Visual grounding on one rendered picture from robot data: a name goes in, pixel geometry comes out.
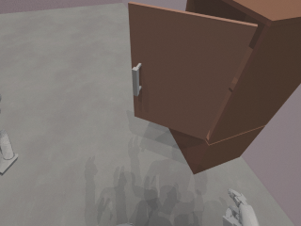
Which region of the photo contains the cupboard door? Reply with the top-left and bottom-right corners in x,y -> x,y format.
128,1 -> 258,140

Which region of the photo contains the handle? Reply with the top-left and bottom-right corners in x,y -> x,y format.
132,63 -> 142,96

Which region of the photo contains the right robot hand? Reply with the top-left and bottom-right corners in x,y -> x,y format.
222,188 -> 260,226

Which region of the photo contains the left robot hand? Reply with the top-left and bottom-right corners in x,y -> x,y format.
0,94 -> 19,176

